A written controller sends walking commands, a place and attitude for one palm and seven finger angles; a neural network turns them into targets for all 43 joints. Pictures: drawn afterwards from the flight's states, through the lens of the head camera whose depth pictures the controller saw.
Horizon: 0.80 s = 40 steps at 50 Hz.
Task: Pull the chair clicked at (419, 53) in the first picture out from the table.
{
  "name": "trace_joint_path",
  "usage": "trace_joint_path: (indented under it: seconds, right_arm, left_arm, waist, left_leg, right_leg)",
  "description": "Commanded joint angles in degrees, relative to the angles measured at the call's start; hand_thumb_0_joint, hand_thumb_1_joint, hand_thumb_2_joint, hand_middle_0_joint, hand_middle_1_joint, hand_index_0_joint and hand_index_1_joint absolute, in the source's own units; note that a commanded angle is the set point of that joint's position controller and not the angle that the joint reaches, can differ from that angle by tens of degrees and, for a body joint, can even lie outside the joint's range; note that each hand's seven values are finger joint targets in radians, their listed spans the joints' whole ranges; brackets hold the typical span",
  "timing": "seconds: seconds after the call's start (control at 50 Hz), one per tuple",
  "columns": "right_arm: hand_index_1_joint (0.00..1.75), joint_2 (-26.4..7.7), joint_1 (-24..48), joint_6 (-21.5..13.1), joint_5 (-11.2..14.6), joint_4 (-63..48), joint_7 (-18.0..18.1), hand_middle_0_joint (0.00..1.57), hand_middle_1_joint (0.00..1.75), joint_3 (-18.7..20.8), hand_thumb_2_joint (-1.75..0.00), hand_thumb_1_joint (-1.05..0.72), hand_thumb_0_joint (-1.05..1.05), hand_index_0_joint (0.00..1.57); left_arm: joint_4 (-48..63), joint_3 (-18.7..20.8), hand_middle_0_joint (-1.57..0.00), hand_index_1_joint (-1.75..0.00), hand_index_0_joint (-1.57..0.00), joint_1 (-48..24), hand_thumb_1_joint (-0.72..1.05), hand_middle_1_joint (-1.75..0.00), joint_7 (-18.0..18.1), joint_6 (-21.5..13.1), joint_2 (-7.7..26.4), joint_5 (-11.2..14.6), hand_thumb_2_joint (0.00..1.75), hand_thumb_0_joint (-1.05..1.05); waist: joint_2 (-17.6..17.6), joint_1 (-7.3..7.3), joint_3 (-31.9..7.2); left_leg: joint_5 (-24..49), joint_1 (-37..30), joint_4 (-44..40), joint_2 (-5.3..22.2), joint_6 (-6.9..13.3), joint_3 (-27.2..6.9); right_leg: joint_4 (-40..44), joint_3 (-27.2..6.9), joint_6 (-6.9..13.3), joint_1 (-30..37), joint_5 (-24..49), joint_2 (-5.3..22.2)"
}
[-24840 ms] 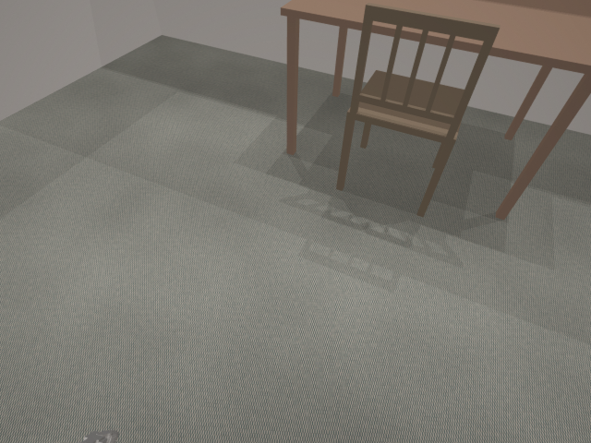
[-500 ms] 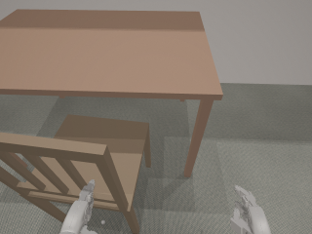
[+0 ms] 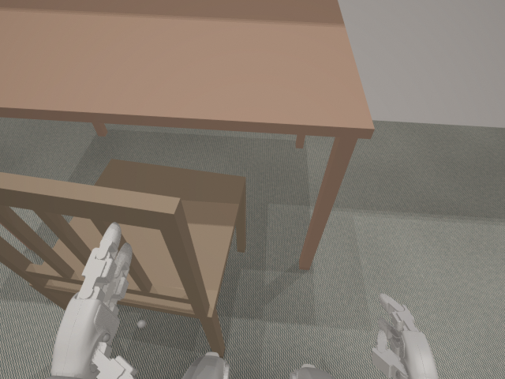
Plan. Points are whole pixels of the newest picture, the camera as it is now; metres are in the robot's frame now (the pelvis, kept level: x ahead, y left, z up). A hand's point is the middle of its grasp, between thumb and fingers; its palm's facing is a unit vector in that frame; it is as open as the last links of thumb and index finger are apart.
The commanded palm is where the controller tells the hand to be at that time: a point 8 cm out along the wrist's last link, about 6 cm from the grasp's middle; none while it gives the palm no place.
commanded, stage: draw the hand back to the body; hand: left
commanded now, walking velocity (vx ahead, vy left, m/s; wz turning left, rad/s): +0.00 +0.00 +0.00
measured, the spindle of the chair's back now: (80, 249) +0.33 +0.33 -0.02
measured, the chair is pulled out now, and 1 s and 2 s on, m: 0.17 0.17 0.17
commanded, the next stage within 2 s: step back with the hand held close in 1.32 s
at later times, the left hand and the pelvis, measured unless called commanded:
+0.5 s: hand (59, 299) +0.18 +0.22 +0.15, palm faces +0.26 -0.89 -0.37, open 15.4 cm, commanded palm +0.15 +0.27 +0.19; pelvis +0.02 +0.01 +0.06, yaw +0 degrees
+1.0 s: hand out of the picture +0.23 +0.28 +0.26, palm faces +0.47 -0.79 -0.38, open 8.7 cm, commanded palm +0.18 +0.31 +0.26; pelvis +0.04 +0.01 +0.09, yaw -2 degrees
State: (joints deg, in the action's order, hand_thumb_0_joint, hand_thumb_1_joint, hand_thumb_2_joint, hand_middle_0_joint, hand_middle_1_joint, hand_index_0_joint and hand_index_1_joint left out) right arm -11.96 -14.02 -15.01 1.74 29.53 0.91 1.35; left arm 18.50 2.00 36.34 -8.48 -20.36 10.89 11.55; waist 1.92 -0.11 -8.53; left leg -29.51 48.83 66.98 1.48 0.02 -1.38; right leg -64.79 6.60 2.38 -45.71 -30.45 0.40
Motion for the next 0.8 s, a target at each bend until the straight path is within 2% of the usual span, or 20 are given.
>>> trace_joint_path:
  seconds: [0.0, 0.02, 0.06, 0.1, 0.14, 0.22, 0.24, 0.26, 0.28, 0.32, 0.34, 0.36, 0.44, 0.48, 0.54, 0.62, 0.66, 0.72, 0.74, 0.78]
  right_arm:
    - [0.30, -6.4, 6.3, -1.4, 1.5, -12.1, 1.1, 0.20, 0.30, 2.2, -0.90, -0.90, 0.00, 0.20]
    - [0.30, -6.4, 6.4, -1.1, 1.7, -12.4, 1.7, 0.20, 0.30, 2.0, -0.90, -0.90, 0.00, 0.20]
    - [0.30, -6.1, 6.9, -0.7, 1.8, -11.9, 2.6, 0.20, 0.30, 1.3, -0.90, -0.90, 0.00, 0.20]
    - [0.30, -6.3, 6.4, -1.2, 1.7, -11.2, 3.3, 0.20, 0.30, 0.9, -0.90, -0.90, 0.00, 0.20]
    - [0.30, -6.8, 6.1, -2.0, 1.6, -10.1, 3.7, 0.20, 0.30, 0.4, -0.90, -0.90, 0.00, 0.20]
    - [0.30, -7.2, 5.9, -3.3, 2.0, -9.0, 3.7, 0.20, 0.30, 0.0, -0.90, -0.90, 0.00, 0.20]
    - [0.30, -6.9, 6.1, -0.6, 1.0, -10.7, 5.7, 0.20, 0.30, 1.0, -0.90, -0.90, 0.00, 0.20]
    - [0.30, -5.5, 6.6, 0.1, 0.4, -11.6, 6.2, 0.20, 0.30, -0.1, -0.90, -0.90, 0.00, 0.20]
    - [0.30, -5.2, 5.4, 1.0, 0.2, -10.5, 6.4, 0.20, 0.30, -0.1, -0.90, -0.90, 0.00, 0.20]
    - [0.30, -5.6, 6.1, 2.0, 0.0, -10.3, 6.6, 0.20, 0.30, -0.3, -0.90, -0.90, 0.00, 0.20]
    - [0.30, -5.9, 6.5, 2.1, -0.1, -9.9, 6.8, 0.20, 0.30, -0.2, -0.90, -0.90, 0.00, 0.20]
    - [0.30, -6.2, 6.9, 2.1, -0.3, -9.6, 6.8, 0.20, 0.30, -0.3, -0.90, -0.90, 0.00, 0.20]
    - [0.30, -7.0, 8.1, 1.6, -0.3, -7.7, 6.7, 0.20, 0.30, -0.7, -0.90, -0.90, 0.00, 0.20]
    - [0.30, -6.9, 8.2, 1.3, -0.4, -6.9, 6.5, 0.20, 0.30, -0.9, -0.90, -0.90, 0.00, 0.20]
    - [0.30, -7.2, 9.0, 1.1, -0.5, -5.5, 6.2, 0.20, 0.30, -0.9, -0.90, -0.90, 0.00, 0.20]
    - [0.30, -6.9, 9.4, 0.8, -0.8, -4.1, 5.3, 0.20, 0.30, -0.9, -0.90, -0.90, 0.00, 0.20]
    - [0.30, -6.9, 9.6, 0.9, -1.0, -3.4, 4.8, 0.20, 0.30, -1.1, -0.90, -0.90, 0.00, 0.20]
    - [0.30, -7.0, 10.0, 1.3, -1.2, -2.8, 4.4, 0.20, 0.30, -0.8, -0.90, -0.90, 0.00, 0.20]
    - [0.30, -7.2, 10.2, 1.4, -1.3, -2.4, 4.2, 0.20, 0.30, -0.9, -0.90, -0.90, 0.00, 0.20]
    - [0.30, -6.9, 10.2, 1.8, -1.4, -2.0, 3.9, 0.20, 0.30, -0.9, -0.90, -0.90, 0.00, 0.20]
  left_arm:
    - [12.3, 5.7, 0.00, 0.00, 0.00, 4.9, -0.55, 0.00, -2.6, 1.3, 7.0, 2.2, 0.20, 0.00]
    - [14.8, 6.6, 0.00, 0.00, 0.00, 3.9, -0.55, 0.00, -2.5, 3.0, 7.8, 2.9, 0.20, 0.00]
    - [16.2, 7.8, 0.00, 0.00, 0.00, 2.6, -0.55, 0.00, -1.7, 5.3, 7.9, 4.3, 0.20, 0.00]
    - [17.8, 8.6, 0.00, 0.00, 0.00, -0.1, -0.55, 0.00, -0.9, 5.0, 8.5, 5.2, 0.20, 0.00]
    - [17.7, 9.8, -0.01, -0.01, -0.01, -2.5, -0.51, -0.01, -0.4, 4.2, 9.7, 5.4, 0.22, 0.00]
    - [13.3, 10.7, -0.02, -0.04, -0.02, -2.5, -0.37, -0.04, -2.2, 4.6, 9.8, 6.1, 0.29, 0.00]
    - [13.7, 15.5, -0.03, -0.05, -0.03, -1.6, -0.33, -0.05, 6.8, 9.8, 20.8, -3.0, 0.31, 0.00]
    - [17.4, 10.1, -0.04, -0.05, -0.04, -1.4, -0.30, -0.05, 10.2, 12.0, 13.3, -4.0, 0.32, 0.00]
    - [16.5, 10.2, -0.04, -0.06, -0.04, 0.3, -0.26, -0.06, 12.6, 13.8, 12.7, -5.6, 0.34, 0.00]
    - [18.2, 9.8, -0.05, -0.08, -0.05, 1.7, -0.19, -0.08, 15.0, 15.6, 13.0, -7.0, 0.37, 0.00]
    - [17.9, 11.3, -0.05, -0.08, -0.05, 1.8, -0.15, -0.08, 16.0, 16.3, 14.4, -7.3, 0.39, 0.00]
    - [19.2, 11.1, -0.06, -0.09, -0.06, 1.6, -0.12, -0.09, 16.5, 16.4, 14.5, -7.6, 0.41, 0.00]
    - [19.1, 12.6, -0.08, -0.12, -0.08, -1.8, 0.03, -0.12, 18.1, 16.6, 16.0, -8.4, 0.48, 0.00]
    - [18.5, 12.1, -0.09, -0.14, -0.09, -2.9, 0.10, -0.14, 18.2, 16.4, 15.0, -8.5, 0.51, 0.00]
    - [17.6, 14.3, -0.10, -0.16, -0.10, -4.5, 0.21, -0.16, 18.4, 16.2, 16.2, -8.5, 0.57, 0.00]
    - [18.6, 15.5, -0.13, -0.19, -0.13, -5.0, 0.36, -0.19, 17.9, 15.5, 16.0, -8.5, 0.64, 0.00]
    - [18.1, 16.6, -0.13, -0.20, -0.13, -5.8, 0.43, -0.20, 17.7, 15.5, 16.2, -8.4, 0.67, 0.00]
    - [18.8, 19.3, -0.15, -0.22, -0.15, -7.5, 0.54, -0.22, 17.4, 15.1, 17.7, -8.2, 0.73, 0.00]
    - [18.6, 20.3, -0.16, -0.23, -0.16, -8.3, 0.57, -0.23, 17.4, 15.3, 18.3, -8.2, 0.74, 0.00]
    - [18.7, 21.0, -0.16, -0.25, -0.16, -10.1, 0.65, -0.25, 17.2, 15.1, 18.2, -8.0, 0.78, 0.00]
  waist:
    - [-0.5, -0.62, -8.5]
    - [0.1, -0.50, -8.5]
    - [-1.4, 0.11, -5.6]
    - [-1.8, 0.70, -3.1]
    - [-0.3, 0.83, -1.2]
    - [-1.1, 1.07, 0.9]
    - [0.7, -3.52, -0.9]
    - [2.2, -1.37, 2.2]
    - [2.3, -1.66, 2.3]
    - [1.2, -1.85, 1.9]
    - [-0.9, -1.84, 1.5]
    - [-1.1, -1.98, 0.9]
    - [0.3, -1.77, 3.3]
    - [0.8, -1.84, 4.9]
    - [0.8, -2.26, 5.3]
    - [0.7, -2.89, 5.1]
    - [1.6, -3.10, 6.2]
    - [1.3, -3.47, 5.2]
    - [2.5, -3.59, 5.4]
    - [2.7, -3.52, 5.5]
  left_leg:
    - [6.1, -8.2, -13.2, -1.8, 1.4, -0.8]
    - [6.0, -9.2, -13.7, -1.8, 1.4, -0.8]
    - [6.1, -9.5, -14.7, -1.7, 1.5, -1.4]
    - [5.7, -10.7, -15.5, -1.6, 1.4, -1.8]
    - [4.8, -11.6, -16.9, -1.5, 1.3, -2.2]
    - [3.3, -13.4, -18.9, -1.5, 1.2, -2.1]
    - [2.4, -15.3, -21.9, -0.7, 0.6, -0.5]
    - [3.5, -16.5, -22.7, -1.3, 0.8, 0.4]
    - [4.4, -18.2, -23.8, -0.9, 1.0, 0.6]
    - [7.9, -21.5, -25.8, -0.7, 1.4, 0.8]
    - [9.5, -22.4, -26.7, -0.6, 1.4, 0.7]
    - [11.0, -23.9, -27.9, -0.6, 1.4, 0.9]
    - [13.2, -28.7, -32.4, -0.6, 1.3, 0.8]
    - [14.2, -30.8, -34.7, -0.5, 1.2, 0.8]
    - [17.2, -34.0, -37.5, -0.4, 1.0, 0.7]
    - [24.8, -38.3, -40.2, 0.0, 0.7, 1.0]
    - [26.7, -39.1, -41.7, 0.2, 0.3, 0.9]
    - [30.3, -41.3, -42.7, 0.4, 0.3, 1.4]
    - [31.3, -41.5, -43.2, 0.4, 0.0, 1.4]
    - [32.5, -42.9, -43.9, 0.7, -0.1, 1.6]
  right_leg:
    - [15.5, -5.7, -1.3, 8.8, 3.4, -1.1]
    - [16.4, -5.8, -1.5, 9.7, 3.0, -1.0]
    - [18.3, -5.5, -1.7, 10.4, 2.6, -1.0]
    - [20.0, -5.5, -1.8, 9.9, 1.6, -1.2]
    - [21.0, -5.1, -1.5, 10.0, 0.9, -1.4]
    - [24.0, -5.5, -1.8, 11.2, -1.1, -1.1]
    - [27.5, -10.1, -0.8, 14.8, -2.5, 0.8]
    - [29.3, -9.0, -1.4, 14.9, -2.0, 1.6]
    - [29.5, -7.5, -1.5, 16.2, -0.2, 1.4]
    - [30.3, -6.1, -1.6, 18.9, 4.8, 1.0]
    - [30.9, -5.7, -1.6, 20.8, 6.6, 0.8]
    - [31.3, -5.3, -1.7, 22.7, 8.7, 0.8]
    - [34.6, -4.5, -1.7, 26.1, 11.9, 0.3]
    - [36.0, -4.2, -1.8, 27.5, 13.2, 0.2]
    - [38.3, -4.2, -1.6, 30.9, 16.3, 0.0]
    - [39.8, -3.9, -1.6, 35.0, 22.6, 0.0]
    - [40.9, -3.8, -1.5, 36.7, 23.5, -0.1]
    - [42.1, -4.1, -1.5, 38.9, 26.5, -0.2]
    - [42.7, -4.2, -1.3, 39.7, 27.0, -0.2]
    - [43.4, -4.3, -1.4, 40.3, 27.8, -0.1]
